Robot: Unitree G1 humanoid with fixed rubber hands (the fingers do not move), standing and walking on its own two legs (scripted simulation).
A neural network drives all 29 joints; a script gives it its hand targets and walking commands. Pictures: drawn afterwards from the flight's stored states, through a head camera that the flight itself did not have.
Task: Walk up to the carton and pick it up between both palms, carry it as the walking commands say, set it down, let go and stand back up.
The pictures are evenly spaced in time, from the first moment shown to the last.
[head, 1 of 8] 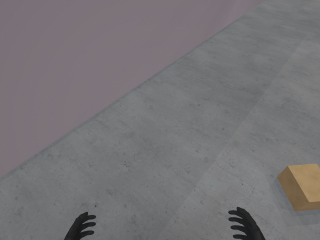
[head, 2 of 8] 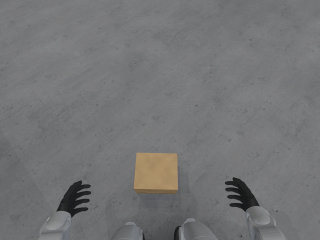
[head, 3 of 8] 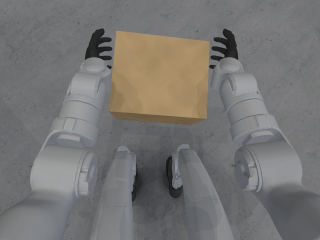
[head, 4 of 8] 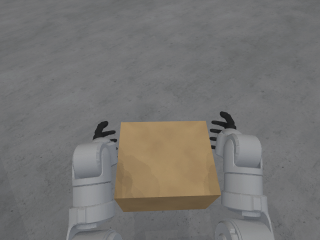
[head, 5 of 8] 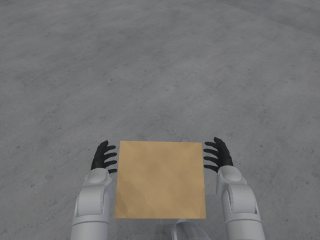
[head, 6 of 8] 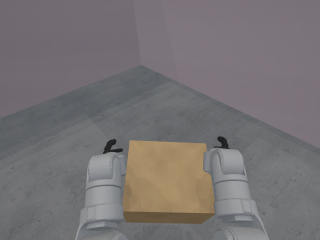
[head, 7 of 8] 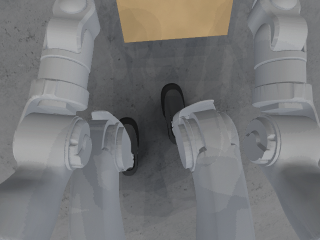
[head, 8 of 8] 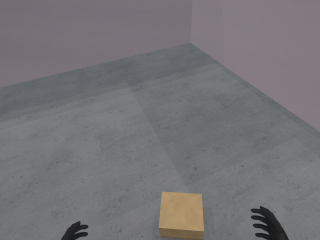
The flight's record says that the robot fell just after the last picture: no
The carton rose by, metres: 0.70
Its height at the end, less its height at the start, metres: +0.00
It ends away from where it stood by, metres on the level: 9.38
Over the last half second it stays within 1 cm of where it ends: yes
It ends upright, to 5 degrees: yes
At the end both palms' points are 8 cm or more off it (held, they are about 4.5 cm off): yes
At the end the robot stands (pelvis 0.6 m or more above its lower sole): yes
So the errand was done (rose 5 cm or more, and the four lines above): yes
